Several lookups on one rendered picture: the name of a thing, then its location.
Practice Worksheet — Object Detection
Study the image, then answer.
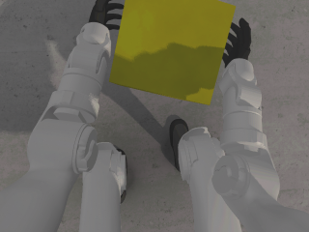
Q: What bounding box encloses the right robot upper arm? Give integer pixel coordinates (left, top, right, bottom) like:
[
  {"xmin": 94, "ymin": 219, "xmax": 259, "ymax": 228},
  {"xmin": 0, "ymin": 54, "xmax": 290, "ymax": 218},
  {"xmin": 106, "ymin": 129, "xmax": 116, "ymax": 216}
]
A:
[{"xmin": 211, "ymin": 153, "xmax": 309, "ymax": 232}]

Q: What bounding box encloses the left robot upper arm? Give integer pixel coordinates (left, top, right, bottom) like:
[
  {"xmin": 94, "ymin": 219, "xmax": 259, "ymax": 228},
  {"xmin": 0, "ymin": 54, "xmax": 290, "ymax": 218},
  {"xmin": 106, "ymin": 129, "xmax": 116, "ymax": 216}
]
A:
[{"xmin": 0, "ymin": 118, "xmax": 98, "ymax": 232}]

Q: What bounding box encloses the right robot forearm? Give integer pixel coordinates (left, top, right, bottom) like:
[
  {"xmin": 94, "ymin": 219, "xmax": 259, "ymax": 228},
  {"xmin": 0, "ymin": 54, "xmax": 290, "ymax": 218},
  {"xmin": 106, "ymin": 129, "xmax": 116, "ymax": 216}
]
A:
[{"xmin": 218, "ymin": 58, "xmax": 276, "ymax": 170}]

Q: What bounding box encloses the left robot foot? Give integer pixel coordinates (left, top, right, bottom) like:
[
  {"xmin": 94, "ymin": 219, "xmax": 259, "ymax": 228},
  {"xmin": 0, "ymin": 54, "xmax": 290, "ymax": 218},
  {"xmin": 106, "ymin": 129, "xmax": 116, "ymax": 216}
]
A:
[{"xmin": 117, "ymin": 149, "xmax": 127, "ymax": 204}]

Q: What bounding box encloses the robot right hand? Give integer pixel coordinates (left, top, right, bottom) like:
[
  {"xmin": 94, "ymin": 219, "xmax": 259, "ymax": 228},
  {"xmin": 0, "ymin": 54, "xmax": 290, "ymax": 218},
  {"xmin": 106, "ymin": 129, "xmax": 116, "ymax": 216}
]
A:
[{"xmin": 222, "ymin": 18, "xmax": 252, "ymax": 68}]

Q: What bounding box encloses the left robot thigh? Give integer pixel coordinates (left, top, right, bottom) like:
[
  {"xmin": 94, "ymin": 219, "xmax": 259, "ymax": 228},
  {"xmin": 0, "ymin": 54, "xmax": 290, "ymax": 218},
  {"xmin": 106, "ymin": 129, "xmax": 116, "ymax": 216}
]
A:
[{"xmin": 78, "ymin": 150, "xmax": 126, "ymax": 232}]

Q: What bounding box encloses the left robot forearm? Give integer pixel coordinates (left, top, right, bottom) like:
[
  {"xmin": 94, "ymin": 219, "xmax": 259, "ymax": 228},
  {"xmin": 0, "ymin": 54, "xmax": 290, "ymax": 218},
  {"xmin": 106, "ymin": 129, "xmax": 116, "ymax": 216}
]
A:
[{"xmin": 27, "ymin": 22, "xmax": 111, "ymax": 161}]

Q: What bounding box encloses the carton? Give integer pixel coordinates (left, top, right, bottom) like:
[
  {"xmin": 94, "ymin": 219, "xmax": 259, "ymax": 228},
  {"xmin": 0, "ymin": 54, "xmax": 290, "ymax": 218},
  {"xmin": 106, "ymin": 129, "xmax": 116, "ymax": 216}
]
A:
[{"xmin": 109, "ymin": 0, "xmax": 236, "ymax": 105}]

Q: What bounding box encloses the robot left hand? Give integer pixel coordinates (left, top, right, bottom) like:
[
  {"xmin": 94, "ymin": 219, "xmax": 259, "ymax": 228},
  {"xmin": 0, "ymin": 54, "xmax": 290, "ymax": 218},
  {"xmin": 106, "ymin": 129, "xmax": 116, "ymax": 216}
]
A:
[{"xmin": 89, "ymin": 0, "xmax": 124, "ymax": 30}]

